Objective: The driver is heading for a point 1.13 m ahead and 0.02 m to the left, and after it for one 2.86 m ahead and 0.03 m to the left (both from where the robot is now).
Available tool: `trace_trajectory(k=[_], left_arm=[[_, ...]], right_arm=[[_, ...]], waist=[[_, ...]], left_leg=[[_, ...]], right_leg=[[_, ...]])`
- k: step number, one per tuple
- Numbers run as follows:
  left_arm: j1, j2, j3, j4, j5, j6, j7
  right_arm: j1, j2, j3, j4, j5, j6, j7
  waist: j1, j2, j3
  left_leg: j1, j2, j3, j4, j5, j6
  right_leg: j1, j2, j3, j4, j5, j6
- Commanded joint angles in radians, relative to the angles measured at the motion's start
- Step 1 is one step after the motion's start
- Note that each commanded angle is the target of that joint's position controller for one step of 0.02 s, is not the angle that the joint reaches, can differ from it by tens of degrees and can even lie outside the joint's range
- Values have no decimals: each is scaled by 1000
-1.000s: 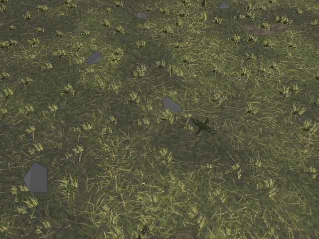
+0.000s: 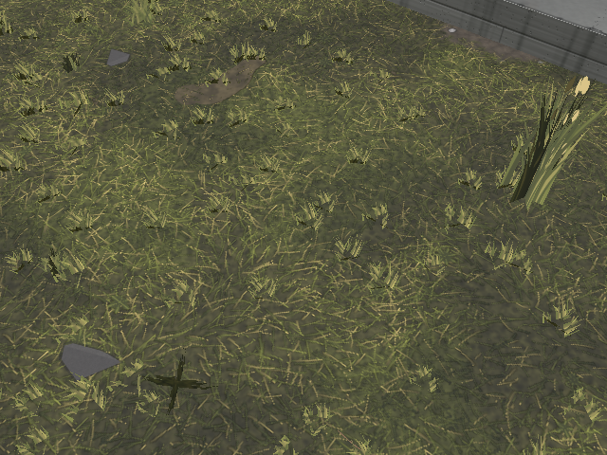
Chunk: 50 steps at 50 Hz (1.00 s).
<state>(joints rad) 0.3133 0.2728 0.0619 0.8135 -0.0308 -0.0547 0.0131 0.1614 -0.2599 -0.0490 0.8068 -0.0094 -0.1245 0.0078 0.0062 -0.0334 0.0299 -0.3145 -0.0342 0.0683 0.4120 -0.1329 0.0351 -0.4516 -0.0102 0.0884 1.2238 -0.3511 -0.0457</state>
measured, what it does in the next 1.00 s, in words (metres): walks ahead: right foot, then left foot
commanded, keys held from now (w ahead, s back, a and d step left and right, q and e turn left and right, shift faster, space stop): w+e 0.22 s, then w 0.22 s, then w+q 0.56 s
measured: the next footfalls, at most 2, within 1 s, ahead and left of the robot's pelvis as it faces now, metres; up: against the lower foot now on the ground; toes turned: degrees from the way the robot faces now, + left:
right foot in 0.38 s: +0.34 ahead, -0.20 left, +0.00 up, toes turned -14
left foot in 0.94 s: +0.69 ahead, -0.02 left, +0.00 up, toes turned +2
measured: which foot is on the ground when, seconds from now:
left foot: down 0.00-0.38, up 0.40-0.92, down 0.94-1.00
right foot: up 0.00-0.36, down 0.38-0.96, up 0.98-1.00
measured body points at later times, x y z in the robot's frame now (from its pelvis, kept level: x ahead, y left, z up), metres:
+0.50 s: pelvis +0.26 -0.09 -0.01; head +0.30 -0.11 +0.44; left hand +0.47 +0.13 -0.10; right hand +0.27 -0.38 -0.14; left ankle +0.18 +0.08 -0.63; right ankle +0.30 -0.18 -0.74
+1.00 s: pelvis +0.55 -0.09 -0.02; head +0.59 -0.09 +0.42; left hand +0.59 +0.19 -0.15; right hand +0.74 -0.34 -0.12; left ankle +0.65 -0.02 -0.74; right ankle +0.34 -0.20 -0.66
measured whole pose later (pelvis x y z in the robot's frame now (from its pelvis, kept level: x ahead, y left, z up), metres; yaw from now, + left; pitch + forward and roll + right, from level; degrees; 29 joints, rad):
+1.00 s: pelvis +0.55 -0.09 -0.02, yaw +2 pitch +3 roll +0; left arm 0.31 0.27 0.06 0.83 0.00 -0.07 0.02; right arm 0.10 -0.27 -0.06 0.71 0.02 -0.06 0.05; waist 0.02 0.01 0.05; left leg -0.53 -0.05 0.06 0.65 -0.17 0.11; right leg -0.14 -0.04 -0.09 0.99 -0.48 0.01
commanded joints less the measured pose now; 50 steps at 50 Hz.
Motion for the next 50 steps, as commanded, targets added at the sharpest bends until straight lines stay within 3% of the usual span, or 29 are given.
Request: trace_trajectory(k=[1,5,10,14,16,17,18,19,20,21,22,23,24,25,27,31,36,41,42,44,45,46,47,48,49,50], left_arm=[[33,31,13,-80,-5,6,-5],[-58,31,9,-143,9,14,-7],[-216,22,-3,-201,8,-3,-43],[-312,21,-8,-261,5,-1,-62],[-295,46,2,-272,10,-2,-65],[-231,72,16,-261,15,-2,-64],[-75,115,44,-215,16,-3,-59],[103,191,78,-167,15,3,-44],[150,328,99,-157,18,2,-33],[195,244,75,-168,18,-7,-35],[141,192,56,-160,28,-17,-42],[63,158,45,-166,25,-21,-42],[-11,113,32,-173,26,-24,-44],[-52,82,22,-176,33,-31,-45],[-68,82,25,-160,36,-51,-45],[-33,96,32,-109,49,-70,-27],[-22,113,33,-76,42,-68,-8],[49,134,42,-21,28,-41,2],[47,140,44,-17,25,-32,5],[20,165,49,-23,23,-17,13],[10,182,52,-28,22,-9,20],[-4,194,54,-32,22,0,25],[-22,197,51,-39,16,1,29],[5,140,29,-62,40,-14,27],[90,27,-9,-103,42,-50,5],[-27,121,8,-117,12,-89,-15]], right_arm=[[26,-85,-24,-23,1,-16,4],[50,-136,-43,5,5,-18,2],[84,-173,-48,16,10,4,-5],[155,-202,-52,47,33,28,-3],[157,-222,-56,57,41,41,-3],[144,-235,-57,58,42,47,-5],[133,-227,-51,58,40,55,-8],[143,-187,-34,45,23,52,-13],[254,-47,14,-2,-7,30,2],[209,-117,3,19,30,-5,13],[99,-175,-17,-17,70,-15,17],[62,-155,-9,-26,66,-16,12],[50,-148,-11,-16,45,-7,6],[78,-147,-18,-5,39,9,6],[130,-110,-16,15,40,42,8],[63,-86,-19,-3,38,66,-2],[-56,-57,-12,-41,28,55,20],[-178,-37,1,-118,27,51,52],[-189,-39,1,-134,28,50,59],[-163,-59,-9,-154,32,52,70],[-115,-79,-20,-153,32,56,70],[-8,-115,-40,-135,35,59,67],[149,-173,-71,-102,35,61,54],[274,-270,-99,-84,31,71,28],[229,-313,-99,-111,31,62,30],[257,-232,-78,-113,26,60,31]], waist=[[1,107,-47],[-6,75,-11],[-63,72,14],[-89,78,50],[-57,100,36],[-7,115,-9],[81,104,-94],[153,51,-199],[66,-238,-318],[119,-163,-468],[122,-105,-312],[84,-56,-221],[48,-7,-156],[10,-21,-133],[-25,-22,-111],[-14,-6,-24],[30,-14,25],[80,-4,71],[76,-10,69],[41,-44,25],[11,-71,-20],[-51,-81,-83],[-141,-54,-165],[-166,111,-265],[-55,308,-400],[-137,170,-417]], left_leg=[[160,286,-256,-259,39,169],[177,305,-135,-293,159,190],[231,275,25,-267,205,145],[321,318,38,-236,193,127],[368,337,53,-161,374,116],[370,330,76,-59,549,101],[325,293,118,130,673,76],[123,248,138,392,523,33],[-326,84,112,806,-279,-37],[-416,41,-116,969,-452,-29],[-504,90,-130,994,-377,-11],[-486,140,-123,930,-289,2],[-433,175,-123,863,-228,-1],[-360,201,-138,819,-181,-2],[-297,202,-140,781,-125,-13],[-402,168,-196,644,36,-35],[-396,129,-138,361,278,-26],[-475,115,-69,235,188,11],[-476,106,-49,224,138,23],[-380,56,14,213,37,58],[-296,18,47,224,-17,79],[-153,-23,64,216,-42,107],[96,-50,40,139,27,148],[404,142,-255,131,87,219],[712,374,-857,-17,-64,433],[720,357,-852,-96,-126,382]], right_leg=[[-179,-121,29,-2,61,4],[-281,-142,30,-135,181,22],[-250,-118,-57,-417,395,15],[-227,-86,-101,-546,293,-18],[-160,-43,-134,-590,183,-53],[-50,-4,-163,-622,162,-74],[170,51,-193,-686,222,-102],[479,-2,-88,-661,275,-138],[844,-305,453,-729,180,-312],[878,-391,721,-897,129,-367],[784,-351,545,-900,211,-306],[633,-316,390,-895,300,-265],[494,-277,279,-914,376,-236],[399,-249,206,-950,402,-217],[317,-236,133,-1022,412,-217],[311,-220,-22,-1083,469,-188],[358,-198,-162,-1111,439,-129],[541,-257,-212,-1043,542,-114],[571,-267,-220,-1012,605,-108],[592,-268,-253,-908,904,-83],[596,-265,-266,-822,1083,-71],[571,-251,-278,-673,1192,-55],[460,-209,-298,-450,1121,-22],[184,-144,-295,-117,627,21],[-219,88,-121,232,-216,77],[-325,30,52,263,-185,42]])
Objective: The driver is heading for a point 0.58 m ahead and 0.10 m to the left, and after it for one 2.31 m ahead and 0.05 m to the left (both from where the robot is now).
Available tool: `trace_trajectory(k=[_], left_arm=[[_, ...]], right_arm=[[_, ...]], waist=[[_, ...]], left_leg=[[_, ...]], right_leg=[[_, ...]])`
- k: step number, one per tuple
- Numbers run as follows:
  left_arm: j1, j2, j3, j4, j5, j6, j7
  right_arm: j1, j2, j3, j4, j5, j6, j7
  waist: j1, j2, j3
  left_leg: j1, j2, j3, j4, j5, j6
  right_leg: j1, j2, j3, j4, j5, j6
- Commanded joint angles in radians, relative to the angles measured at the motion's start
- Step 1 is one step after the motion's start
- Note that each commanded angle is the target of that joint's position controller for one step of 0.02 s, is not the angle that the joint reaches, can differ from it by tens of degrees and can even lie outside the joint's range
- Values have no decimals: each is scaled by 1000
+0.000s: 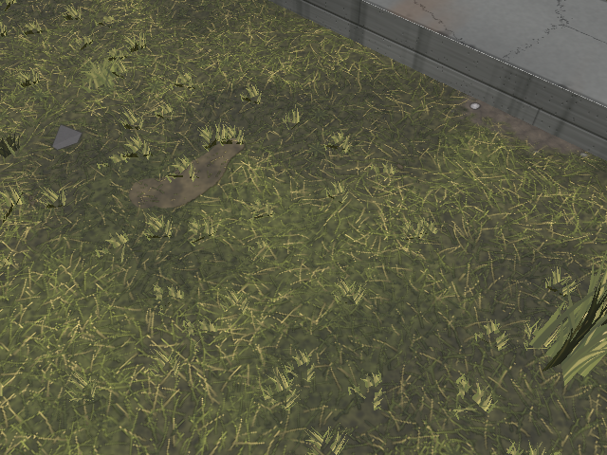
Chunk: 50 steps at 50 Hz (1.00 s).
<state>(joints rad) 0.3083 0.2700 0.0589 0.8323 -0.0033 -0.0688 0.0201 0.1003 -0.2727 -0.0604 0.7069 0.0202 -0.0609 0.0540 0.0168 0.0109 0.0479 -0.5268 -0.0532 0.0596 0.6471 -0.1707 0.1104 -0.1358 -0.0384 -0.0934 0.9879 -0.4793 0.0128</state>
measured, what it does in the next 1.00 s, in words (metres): walks ahead, turning left: right foot, then left foot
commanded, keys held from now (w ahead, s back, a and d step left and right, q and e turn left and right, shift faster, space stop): w+q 0.66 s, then e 0.34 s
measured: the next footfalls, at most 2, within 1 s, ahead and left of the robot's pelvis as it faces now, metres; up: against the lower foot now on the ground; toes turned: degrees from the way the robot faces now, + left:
right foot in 0.42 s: +0.43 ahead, -0.10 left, +0.00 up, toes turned +19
left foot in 0.88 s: +0.55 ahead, +0.23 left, +0.00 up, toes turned +24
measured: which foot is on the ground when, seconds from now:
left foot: down 0.00-0.44, up 0.46-0.86, down 0.88-1.00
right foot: up 0.00-0.40, down 0.42-0.90, up 0.92-1.00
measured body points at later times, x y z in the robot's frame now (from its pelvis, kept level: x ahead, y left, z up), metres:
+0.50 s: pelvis +0.29 -0.03 +0.01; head +0.31 -0.02 +0.46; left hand +0.41 +0.27 -0.06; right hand +0.44 -0.28 -0.10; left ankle +0.13 +0.06 -0.65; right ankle +0.39 -0.11 -0.71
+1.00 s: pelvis +0.47 +0.08 +0.02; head +0.51 +0.10 +0.46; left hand +0.41 +0.35 -0.12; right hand +0.76 -0.06 -0.06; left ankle +0.52 +0.22 -0.71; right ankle +0.44 -0.10 -0.64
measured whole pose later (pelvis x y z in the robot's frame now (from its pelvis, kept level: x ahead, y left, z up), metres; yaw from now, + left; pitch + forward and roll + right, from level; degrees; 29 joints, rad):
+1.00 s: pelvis +0.47 +0.08 +0.02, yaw +21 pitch +3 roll -1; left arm 0.29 0.30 0.05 0.85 -0.03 -0.03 0.00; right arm 0.06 -0.23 -0.03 0.62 -0.02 -0.04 0.01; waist 0.06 -0.01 0.05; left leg -0.45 0.03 0.04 0.52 -0.12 0.02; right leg -0.39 -0.02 0.03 1.08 -0.60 0.05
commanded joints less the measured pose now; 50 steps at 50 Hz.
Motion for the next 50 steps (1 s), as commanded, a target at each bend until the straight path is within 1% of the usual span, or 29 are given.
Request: trace_trajectory(k=[1,2,3,4,7,12,15,18,20,21,22,23,24,25,26,28,30,33,37,40,42,43,44,45,46,47,48,49,50], left_arm=[[-96,138,13,-167,-42,-89,-28],[-113,122,9,-169,-25,-92,-21],[-115,136,19,-164,2,-84,-12],[-91,136,24,-165,10,-71,-13],[-79,102,18,-175,21,-39,-7],[-263,54,-6,-220,18,-40,-12],[-336,75,-1,-242,0,-52,-27],[-322,120,19,-247,-6,-67,-38],[-200,145,39,-219,-3,-77,-34],[-77,185,54,-206,14,-83,-27],[58,269,75,-192,35,-78,-19],[102,257,76,-161,16,-66,-29],[51,163,53,-182,5,-60,-27],[7,127,40,-188,6,-50,-22],[-37,109,31,-185,11,-44,-22],[-77,86,22,-173,16,-44,-21],[-75,96,27,-152,11,-54,-23],[-60,132,40,-118,14,-57,-21],[-58,144,32,-72,-1,-35,-20],[6,182,36,-36,-24,-17,-23],[-3,197,40,-24,-34,-7,-21],[-23,192,38,-25,-38,-5,-19],[-5,162,28,-22,-31,-9,-19],[15,90,0,-53,5,-18,-21],[163,25,-29,-32,3,-14,-27],[138,140,4,-14,-24,1,-26],[54,162,16,-41,-39,17,-21],[23,138,15,-43,-30,38,-10],[23,132,20,-40,-19,64,3]], right_arm=[[282,-171,-55,-15,-4,-8,-17],[212,-150,-48,-26,1,-12,-15],[153,-114,-37,-43,-1,-13,-18],[127,-107,-33,-61,-12,-13,-23],[131,-135,-41,-63,-9,-18,-36],[193,-162,-49,-46,6,0,-61],[241,-167,-50,-33,9,11,-65],[245,-161,-49,-33,8,17,-69],[210,-139,-44,-47,4,19,-69],[197,-89,-25,-64,-4,14,-65],[291,-21,-4,-89,-2,6,-66],[351,-57,-1,-100,18,-1,-65],[295,-151,-25,-81,24,5,-65],[207,-168,-31,-96,11,13,-64],[168,-153,-32,-108,0,16,-61],[170,-119,-34,-114,6,26,-51],[170,-84,-28,-116,8,37,-48],[120,-69,-22,-133,0,41,-49],[24,-10,3,-144,-18,13,-34],[-54,-25,-1,-161,-16,-4,-18],[-26,-61,-15,-157,-20,-12,-17],[46,-82,-27,-130,-29,-16,-23],[125,-134,-44,-107,-43,-19,-34],[230,-218,-59,-103,-77,-16,-51],[221,-218,-50,-118,-80,1,-56],[230,-182,-47,-123,-54,20,-52],[176,-152,-37,-118,-36,27,-52],[117,-114,-25,-108,-24,29,-55],[59,-92,-18,-104,-23,31,-55]], waist=[[-136,76,-294],[-79,-35,-182],[-43,-40,-142],[-13,-12,-121],[9,7,-93],[-61,62,-71],[-95,87,-74],[-71,112,-77],[4,129,-110],[64,83,-215],[61,-132,-367],[42,-359,-400],[65,-206,-261],[69,-123,-160],[47,-83,-93],[7,-121,-43],[-2,-127,-37],[2,-89,-30],[13,-75,-23],[43,-96,-45],[7,-118,-70],[-39,-115,-106],[-70,-90,-163],[-89,49,-314],[-51,250,-481],[-94,170,-511],[-80,138,-388],[-52,97,-293],[-21,103,-221]], left_leg=[[814,342,-683,-335,-51,260],[637,297,-565,-345,60,225],[519,261,-486,-359,157,206],[433,237,-452,-383,211,205],[309,202,-371,-416,335,209],[246,115,-283,-382,240,129],[290,141,-355,-340,149,113],[374,182,-463,-261,93,90],[364,150,-473,-160,141,53],[291,99,-417,35,120,17],[6,-34,-279,375,-158,-54],[-232,-25,-238,589,-438,-78],[-298,37,-258,682,-351,-87],[-295,71,-216,690,-265,-92],[-264,99,-202,650,-204,-95],[-189,143,-188,584,-144,-96],[-180,152,-166,551,-112,-105],[-231,163,-169,446,-25,-123],[-70,120,-85,116,137,-117],[8,77,-51,-27,176,-108],[78,58,-65,-129,162,-79],[193,38,-50,-208,237,-59],[359,67,-63,-236,423,-29],[671,290,-247,-108,931,54],[880,540,-490,-89,1106,235],[799,499,-470,-131,910,230],[712,445,-383,-175,733,195],[592,401,-324,-223,567,160],[449,371,-271,-281,419,138]], right_leg=[[-679,17,216,441,21,-38],[-646,-28,200,337,86,-40],[-584,-60,192,252,121,-30],[-523,-74,194,219,143,-20],[-486,-73,160,88,194,28],[-417,-2,130,-298,500,58],[-375,35,139,-418,540,53],[-332,43,170,-491,447,16],[-164,42,150,-555,426,-31],[52,-62,234,-537,410,-86],[416,-290,566,-555,317,-214],[500,-413,918,-655,65,-300],[389,-375,819,-685,-59,-260],[262,-328,652,-690,11,-217],[143,-280,536,-715,128,-200],[15,-218,379,-767,259,-179],[-14,-209,288,-803,347,-194],[21,-227,198,-824,468,-211],[-22,-158,61,-774,800,-191],[41,-171,93,-716,847,-181],[88,-179,133,-633,847,-153],[80,-156,131,-558,873,-129],[25,-105,112,-442,825,-90],[-189,-33,77,-185,444,-30],[-411,54,130,115,-254,27],[-434,27,211,228,-267,36],[-516,1,183,259,-217,38],[-534,-28,161,229,-154,50],[-485,-46,157,196,-101,66]])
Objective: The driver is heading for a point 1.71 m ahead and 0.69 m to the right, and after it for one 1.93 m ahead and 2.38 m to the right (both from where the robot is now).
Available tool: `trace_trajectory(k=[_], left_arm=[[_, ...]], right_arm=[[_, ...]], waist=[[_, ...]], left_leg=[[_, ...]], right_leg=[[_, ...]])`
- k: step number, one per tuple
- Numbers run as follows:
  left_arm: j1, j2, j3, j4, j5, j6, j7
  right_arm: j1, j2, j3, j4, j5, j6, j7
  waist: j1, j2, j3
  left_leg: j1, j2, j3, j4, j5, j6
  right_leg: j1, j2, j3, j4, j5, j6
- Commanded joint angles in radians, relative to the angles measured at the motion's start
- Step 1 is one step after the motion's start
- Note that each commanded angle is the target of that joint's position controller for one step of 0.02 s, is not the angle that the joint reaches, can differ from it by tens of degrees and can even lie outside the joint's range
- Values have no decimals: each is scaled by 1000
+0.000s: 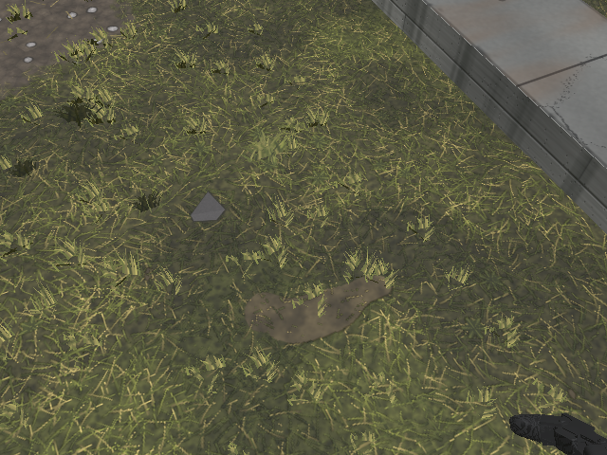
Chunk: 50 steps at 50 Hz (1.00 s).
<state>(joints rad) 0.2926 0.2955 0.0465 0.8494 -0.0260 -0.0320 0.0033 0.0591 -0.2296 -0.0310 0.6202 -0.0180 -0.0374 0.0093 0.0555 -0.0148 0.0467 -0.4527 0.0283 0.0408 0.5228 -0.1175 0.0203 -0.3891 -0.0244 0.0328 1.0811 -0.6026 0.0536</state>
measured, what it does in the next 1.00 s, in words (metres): steps on the spot, turning right: right foot, then left foot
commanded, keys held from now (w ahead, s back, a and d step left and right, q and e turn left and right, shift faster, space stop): e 0.88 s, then no key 0.12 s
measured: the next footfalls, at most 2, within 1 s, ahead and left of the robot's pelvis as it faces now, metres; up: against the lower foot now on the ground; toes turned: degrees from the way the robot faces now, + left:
right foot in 0.30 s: +0.07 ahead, -0.14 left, +0.00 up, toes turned -13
left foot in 0.80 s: +0.15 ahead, +0.06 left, +0.00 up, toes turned -35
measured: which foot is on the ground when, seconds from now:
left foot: down 0.00-0.30, up 0.32-0.78, down 0.80-1.00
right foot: up 0.00-0.28, down 0.30-0.80, up 0.82-1.00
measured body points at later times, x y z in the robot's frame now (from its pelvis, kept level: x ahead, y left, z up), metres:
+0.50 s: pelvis +0.03 -0.05 +0.01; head +0.06 -0.09 +0.46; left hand +0.22 +0.20 -0.07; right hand +0.11 -0.36 -0.11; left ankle +0.08 +0.11 -0.64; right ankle +0.03 -0.13 -0.73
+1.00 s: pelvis +0.05 -0.02 +0.01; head +0.10 -0.02 +0.46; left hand +0.34 +0.16 -0.09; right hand +0.02 -0.32 -0.08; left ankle +0.11 +0.09 -0.73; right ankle -0.04 -0.13 -0.65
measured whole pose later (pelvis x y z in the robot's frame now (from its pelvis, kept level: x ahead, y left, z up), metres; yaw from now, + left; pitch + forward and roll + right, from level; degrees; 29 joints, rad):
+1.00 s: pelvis +0.05 -0.02 +0.01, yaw -34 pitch +2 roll +0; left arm 0.20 0.35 0.10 0.63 -0.02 0.06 0.03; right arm 0.14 -0.25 -0.07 0.75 -0.01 0.00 -0.03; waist -0.01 -0.05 0.04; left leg -0.23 0.02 0.02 0.44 -0.24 0.01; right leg -0.52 0.05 0.11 1.10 -0.43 0.09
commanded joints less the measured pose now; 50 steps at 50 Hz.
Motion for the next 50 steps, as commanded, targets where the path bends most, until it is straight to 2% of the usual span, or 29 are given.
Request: trace_trajectory(k=[1,2,4,7,10,13,14,15,16,17,18,19,20,21,23,27,31,35,37,38,39,40,41,42,43,44,45,47,50], left_arm=[[62,90,33,-55,7,52,28],[78,74,33,-58,10,67,36],[70,63,37,-76,15,81,42],[-8,52,32,-122,21,84,28],[-42,73,38,-153,21,87,7],[-4,78,50,-152,25,89,-9],[21,96,60,-142,32,88,-8],[33,175,81,-152,37,83,5],[3,282,96,-200,42,78,17],[33,261,90,-201,73,53,6],[-7,236,82,-205,71,31,3],[-72,208,78,-215,46,22,6],[-116,170,66,-226,25,23,12],[-132,151,57,-234,21,25,19],[-112,140,52,-242,25,29,29],[-73,162,64,-248,17,39,44],[-84,181,73,-268,22,54,41],[-113,181,76,-287,16,64,30],[-139,178,76,-298,6,70,29],[-160,174,75,-305,-2,74,32],[-157,154,70,-311,-4,77,35],[-108,97,56,-312,9,77,33],[-96,120,66,-341,3,67,30],[-74,203,90,-320,21,58,27],[-64,226,104,-295,13,61,23],[-48,202,103,-272,11,72,25],[-55,176,95,-271,16,80,27],[-84,119,75,-286,9,82,22],[-139,83,54,-312,13,75,21]], right_arm=[[54,-144,-51,-12,2,8,-12],[21,-147,-56,-9,-8,6,-14],[-10,-148,-59,1,-12,0,-22],[-14,-166,-68,27,-1,3,-39],[-4,-193,-77,52,12,18,-46],[-15,-202,-81,75,38,35,-45],[14,-175,-76,93,42,41,-45],[67,-129,-67,108,27,50,-42],[29,-114,-60,57,-2,51,-45],[-63,-150,-71,38,-1,47,-52],[-53,-161,-78,42,18,49,-54],[-17,-166,-85,68,18,52,-60],[-3,-178,-92,85,8,55,-68],[8,-175,-94,91,2,54,-68],[20,-154,-90,93,10,47,-63],[-24,-123,-74,79,18,38,-58],[-29,-130,-71,79,24,29,-42],[-4,-145,-74,81,31,12,-26],[32,-149,-76,87,33,3,-17],[69,-152,-79,97,32,-1,-13],[103,-181,-90,107,25,-2,-13],[114,-247,-103,99,8,5,-19],[99,-293,-109,100,-22,13,-19],[60,-238,-97,71,-18,9,-23],[11,-185,-82,55,-9,10,-30],[-22,-166,-76,47,2,14,-35],[-19,-157,-71,47,15,15,-38],[21,-167,-68,60,13,25,-44],[66,-187,-72,72,10,36,-46]], waist=[[-26,156,-181],[-8,170,-160],[1,172,-144],[-20,157,-152],[-30,160,-160],[0,135,-150],[1,87,-131],[-24,-130,-83],[-41,-358,-28],[24,-253,-85],[-9,-195,-83],[-44,-133,-86],[-57,-119,-97],[-68,-121,-116],[-69,-102,-156],[-39,-111,-156],[-28,-137,-137],[-31,-148,-147],[-54,-149,-157],[-80,-142,-159],[-86,-112,-170],[-53,83,-194],[-24,321,-134],[-31,231,-124],[-16,167,-111],[-6,135,-93],[-24,133,-82],[-45,140,-76],[-82,174,-108]], left_leg=[[238,268,-201,-212,271,219],[160,259,-161,-247,210,222],[111,263,-105,-274,152,224],[134,281,-59,-274,107,217],[176,311,-47,-255,71,203],[181,294,-3,-164,-20,135],[146,251,34,-76,-102,80],[30,145,137,162,-241,-14],[-245,-19,129,422,-534,-100],[-256,-32,-47,594,-557,-81],[-268,-15,-90,637,-463,-59],[-271,1,-106,629,-365,-52],[-264,7,-111,619,-307,-55],[-226,-3,-107,638,-265,-62],[-198,-23,-109,625,-214,-73],[-193,-37,-128,409,-188,-97],[-84,-57,-131,265,-221,-103],[8,-76,-137,145,-254,-88],[81,-81,-129,15,-204,-70],[161,-77,-115,-109,-104,-56],[275,-15,-142,-178,6,-32],[400,190,-318,-198,125,47],[377,358,-548,-223,311,227],[340,404,-538,-220,316,285],[318,335,-424,-204,279,243],[313,263,-331,-192,223,193],[321,239,-295,-187,233,184],[322,201,-220,-194,293,195],[401,210,-193,-179,318,210]], right_leg=[[-146,-58,11,92,80,39],[-97,-50,-11,81,118,45],[-67,-52,-24,21,174,37],[-33,-72,-30,-131,259,7],[12,-66,-53,-233,272,-22],[124,-24,-106,-440,349,-77],[175,-1,-92,-525,391,-109],[219,-125,124,-694,583,-173],[255,-342,471,-769,757,-346],[204,-356,507,-803,694,-413],[207,-305,426,-797,635,-366],[214,-253,356,-777,595,-302],[216,-229,318,-764,607,-266],[202,-208,289,-753,667,-257],[235,-185,269,-738,731,-260],[308,-171,305,-721,681,-264],[241,-161,371,-715,612,-282],[239,-146,454,-683,699,-284],[243,-124,478,-649,743,-264],[218,-95,468,-626,714,-235],[146,-54,441,-584,595,-190],[7,49,313,-391,281,-132],[-201,183,141,-204,-55,-73],[-224,100,149,9,-36,-30],[-218,84,140,84,37,-14],[-224,75,126,120,95,5],[-246,75,124,153,142,20],[-230,80,83,117,177,38],[-193,52,50,-73,175,48]])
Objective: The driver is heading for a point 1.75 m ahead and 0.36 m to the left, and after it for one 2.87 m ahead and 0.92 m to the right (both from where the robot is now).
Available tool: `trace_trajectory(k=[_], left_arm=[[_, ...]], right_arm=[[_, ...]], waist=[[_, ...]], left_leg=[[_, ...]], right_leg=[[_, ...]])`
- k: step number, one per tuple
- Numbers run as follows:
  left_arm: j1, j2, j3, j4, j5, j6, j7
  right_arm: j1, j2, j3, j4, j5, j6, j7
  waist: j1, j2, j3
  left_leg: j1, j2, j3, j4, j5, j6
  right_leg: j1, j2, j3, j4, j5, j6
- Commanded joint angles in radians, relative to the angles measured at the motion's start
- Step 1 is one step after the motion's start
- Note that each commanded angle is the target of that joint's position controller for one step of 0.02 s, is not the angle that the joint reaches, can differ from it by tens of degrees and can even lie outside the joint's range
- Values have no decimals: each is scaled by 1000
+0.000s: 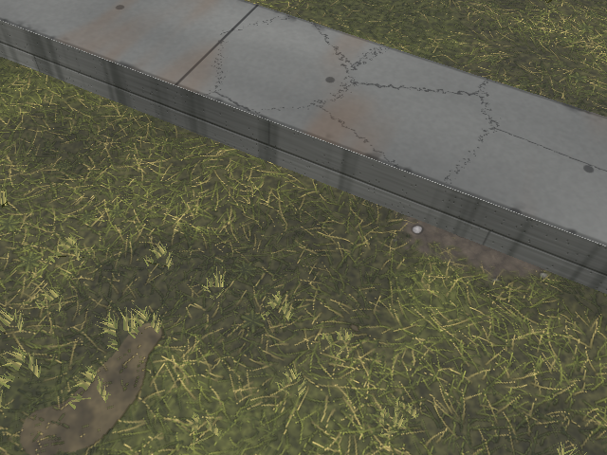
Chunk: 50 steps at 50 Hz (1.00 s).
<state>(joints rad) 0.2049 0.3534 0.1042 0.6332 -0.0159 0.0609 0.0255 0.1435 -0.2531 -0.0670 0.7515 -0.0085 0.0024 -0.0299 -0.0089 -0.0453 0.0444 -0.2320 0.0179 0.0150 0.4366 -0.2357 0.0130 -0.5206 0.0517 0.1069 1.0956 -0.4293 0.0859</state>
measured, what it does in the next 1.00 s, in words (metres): steps on the spot: right foot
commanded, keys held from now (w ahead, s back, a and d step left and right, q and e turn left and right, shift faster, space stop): no key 0.98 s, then w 0.02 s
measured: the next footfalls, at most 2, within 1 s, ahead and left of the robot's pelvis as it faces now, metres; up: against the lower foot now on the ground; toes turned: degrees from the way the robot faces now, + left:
right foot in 0.16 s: +0.03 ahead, -0.15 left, +0.00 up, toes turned +0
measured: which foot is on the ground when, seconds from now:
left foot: down 0.00-1.00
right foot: up 0.00-0.14, down 0.16-1.00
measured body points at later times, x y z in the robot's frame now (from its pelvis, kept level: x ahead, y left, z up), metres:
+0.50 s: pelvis +0.01 -0.05 -0.01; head +0.02 -0.05 +0.44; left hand +0.19 +0.18 -0.10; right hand +0.09 -0.33 -0.13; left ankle +0.00 +0.11 -0.74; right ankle -0.01 -0.15 -0.74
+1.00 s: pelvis +0.01 -0.04 +0.00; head +0.02 -0.04 +0.44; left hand +0.12 +0.21 -0.13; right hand +0.05 -0.32 -0.15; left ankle +0.00 +0.11 -0.74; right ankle -0.01 -0.15 -0.74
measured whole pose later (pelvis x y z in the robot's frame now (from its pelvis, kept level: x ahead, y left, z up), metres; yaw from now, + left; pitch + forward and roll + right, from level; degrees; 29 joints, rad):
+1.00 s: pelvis +0.01 -0.04 +0.00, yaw -2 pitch -2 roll +0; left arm 0.21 0.24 0.04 0.87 0.01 0.01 0.02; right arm 0.20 -0.25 -0.03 1.03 0.00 0.00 -0.04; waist -0.02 0.00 0.03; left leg -0.16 0.06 0.00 0.47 -0.28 -0.06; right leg -0.18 0.03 0.03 0.49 -0.28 -0.02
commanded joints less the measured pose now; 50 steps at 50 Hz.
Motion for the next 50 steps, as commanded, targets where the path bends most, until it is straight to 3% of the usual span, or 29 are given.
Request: trace_trajectory(k=[1,4,6,7,8,9,10,11,12,14,16,18,23,35,49,50], left_arm=[[-58,13,-11,-100,8,-19,-3],[-59,15,-19,-100,7,-21,-10],[-12,19,-15,-77,6,-21,-13],[22,15,-15,-59,9,-23,-15],[22,38,-13,-63,15,-23,-12],[44,102,-4,-75,23,-22,0],[-23,100,-14,-77,45,-25,-4],[-64,30,-29,-92,44,-38,-14],[-78,3,-40,-79,47,-48,-18],[-88,24,-36,-68,40,-61,-20],[-61,6,-45,-58,42,-62,-20],[-46,8,-46,-47,39,-64,-21],[-54,0,-47,-33,34,-60,-18],[-31,-7,-40,58,29,-64,-14],[5,-8,-43,192,22,-64,1],[21,-7,-42,208,20,-62,3]], right_arm=[[-25,-174,-38,-59,3,-1,-4],[-18,-202,-42,-50,14,5,9],[-20,-200,-35,-40,28,6,15],[-19,-185,-26,-32,36,5,16],[31,-156,-14,-10,33,-4,19],[55,-103,7,-18,-8,-17,28],[58,-62,20,-31,-14,-25,27],[6,-120,10,-26,-14,-20,19],[-8,-125,9,-23,-10,-19,19],[2,-134,9,-4,-15,-11,15],[19,-152,7,17,-6,-11,19],[22,-140,10,36,-5,-15,20],[39,-135,12,81,-2,-18,13],[56,-140,12,166,3,-12,-7],[75,-119,15,255,6,-6,-16],[93,-110,16,267,7,-5,-17]], waist=[[-20,214,-115],[-30,244,-119],[-4,229,-113],[18,215,-107],[14,172,-115],[-11,-4,-179],[-51,-193,-165],[-12,-129,-139],[-20,-119,-126],[-16,-121,-94],[-8,-61,-57],[-4,-17,-51],[-7,18,-62],[-12,29,-58],[-10,40,-27],[-10,31,-46]], left_leg=[[172,222,-154,-88,437,216],[127,234,-148,-78,447,219],[107,225,-146,-40,417,199],[71,209,-133,-14,383,169],[6,185,-117,9,298,103],[-91,113,-43,145,84,14],[-117,50,0,128,-181,-44],[-73,54,-16,136,-178,-72],[-53,50,-15,96,-90,-73],[-13,53,-24,36,60,-75],[14,57,-22,26,87,-64],[16,54,-21,12,97,-64],[37,56,-21,-6,117,-73],[68,57,-16,-15,127,-70],[58,43,-6,-27,112,-60],[60,25,15,-16,19,-57]], right_leg=[[-9,-38,-41,-163,-6,14],[138,-47,-100,-357,0,0],[239,-33,-126,-555,126,-27],[328,-22,-138,-706,246,-54],[441,-55,-80,-776,363,-83],[579,-227,118,-750,649,-129],[461,-336,207,-720,671,-257],[403,-298,188,-735,532,-288],[387,-249,147,-735,430,-252],[353,-190,104,-732,312,-190],[313,-156,79,-731,288,-160],[330,-142,64,-709,320,-154],[348,-129,50,-694,392,-160],[343,-99,10,-690,410,-146],[337,-77,-24,-688,382,-127],[345,-69,-30,-697,265,-132]])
